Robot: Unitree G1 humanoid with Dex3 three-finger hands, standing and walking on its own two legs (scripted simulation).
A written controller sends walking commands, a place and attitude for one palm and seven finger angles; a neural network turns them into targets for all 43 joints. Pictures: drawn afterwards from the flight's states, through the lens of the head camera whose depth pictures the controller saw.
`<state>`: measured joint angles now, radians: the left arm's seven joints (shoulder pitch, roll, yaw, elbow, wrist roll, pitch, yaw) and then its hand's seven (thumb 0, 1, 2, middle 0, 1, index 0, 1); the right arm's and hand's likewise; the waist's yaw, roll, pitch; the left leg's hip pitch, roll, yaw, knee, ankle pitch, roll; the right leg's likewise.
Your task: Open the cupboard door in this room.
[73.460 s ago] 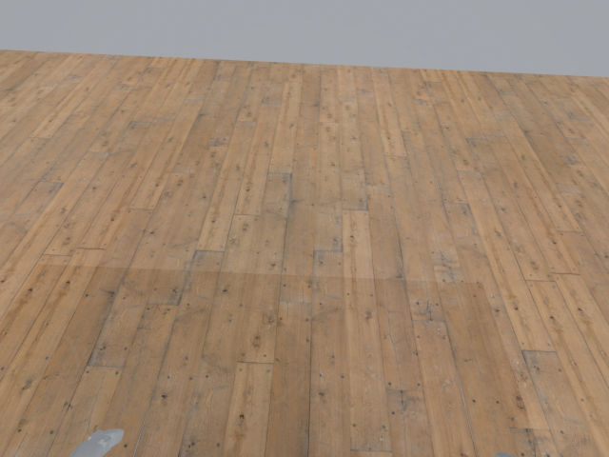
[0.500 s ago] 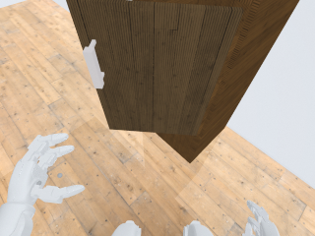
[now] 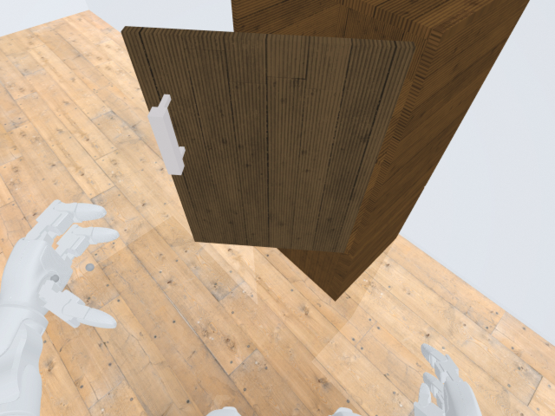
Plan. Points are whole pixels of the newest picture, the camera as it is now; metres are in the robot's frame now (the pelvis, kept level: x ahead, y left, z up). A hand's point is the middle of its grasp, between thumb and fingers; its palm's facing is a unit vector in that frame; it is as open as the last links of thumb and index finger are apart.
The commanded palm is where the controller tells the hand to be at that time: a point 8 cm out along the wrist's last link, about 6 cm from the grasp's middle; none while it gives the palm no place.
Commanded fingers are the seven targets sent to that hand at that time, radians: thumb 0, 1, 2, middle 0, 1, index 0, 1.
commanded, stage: raise the hand with hooked fingers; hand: left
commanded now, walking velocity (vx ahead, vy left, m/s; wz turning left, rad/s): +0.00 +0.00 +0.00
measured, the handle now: (171, 135) +0.55 +0.24 +0.06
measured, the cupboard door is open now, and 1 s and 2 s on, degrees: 42 42 42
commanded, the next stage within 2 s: move the hooked fingers beside the handle in 0.58 s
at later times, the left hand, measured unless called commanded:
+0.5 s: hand (99, 254) +0.30 +0.26 +0.08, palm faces +0.03 -1.00 -0.04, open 14.0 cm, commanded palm +0.27 +0.31 +0.08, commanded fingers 0.00 -0.50 0.30 -0.30 -1.20 -0.30 -1.20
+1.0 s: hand (108, 224) +0.34 +0.27 +0.08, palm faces +0.01 -1.00 -0.02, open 14.0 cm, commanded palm +0.32 +0.32 +0.08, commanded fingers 0.00 -0.50 0.30 -0.30 -1.20 -0.30 -1.20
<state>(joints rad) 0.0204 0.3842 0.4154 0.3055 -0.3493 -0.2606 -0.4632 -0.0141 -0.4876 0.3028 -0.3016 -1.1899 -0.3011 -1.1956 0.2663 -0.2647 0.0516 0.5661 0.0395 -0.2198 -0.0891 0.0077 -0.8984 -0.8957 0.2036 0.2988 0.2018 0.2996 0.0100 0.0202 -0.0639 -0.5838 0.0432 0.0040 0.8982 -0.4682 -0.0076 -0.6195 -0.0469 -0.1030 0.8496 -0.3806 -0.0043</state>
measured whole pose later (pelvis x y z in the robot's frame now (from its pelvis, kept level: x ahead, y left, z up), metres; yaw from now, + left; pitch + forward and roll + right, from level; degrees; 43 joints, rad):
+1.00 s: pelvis +0.00 +0.00 +0.00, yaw -1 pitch +10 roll -1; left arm -0.29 0.45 0.45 0.65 -0.30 -0.28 -0.50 -0.02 -0.50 0.30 -0.30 -1.20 -0.30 -1.20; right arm 0.27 -0.28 0.05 0.59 0.04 -0.17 -0.11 0.01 -0.90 -0.90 0.20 0.30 0.20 0.30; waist -0.03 0.00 -0.05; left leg -0.59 0.04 0.02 0.85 -0.44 -0.01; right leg -0.64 -0.04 -0.09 0.81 -0.35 0.00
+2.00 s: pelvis -0.01 +0.01 -0.02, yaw -3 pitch +19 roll -2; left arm -0.83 0.74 0.56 1.20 -0.15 -0.34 -0.56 -0.02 -0.50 0.30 -0.30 -1.20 -0.30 -1.20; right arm 0.37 -0.30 0.05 0.60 0.02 0.02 -0.07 0.00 -0.90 -0.90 0.20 0.30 0.20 0.30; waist -0.14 -0.01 -0.06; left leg -0.85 0.07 0.03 0.99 -0.47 0.01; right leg -0.88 -0.02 -0.07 0.89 -0.34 0.00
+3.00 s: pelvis +0.01 +0.02 -0.02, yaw -4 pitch +22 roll -4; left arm -0.87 0.80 0.60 1.19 -0.12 -0.31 -0.54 -0.02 -0.50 0.30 -0.30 -1.20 -0.30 -1.20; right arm 0.39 -0.28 0.06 0.54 0.00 0.11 -0.02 0.00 -0.90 -0.90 0.20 0.30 0.20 0.30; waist -0.17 0.00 -0.08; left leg -0.90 0.08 0.02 1.03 -0.51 0.02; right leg -0.92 0.00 -0.08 0.89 -0.36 0.02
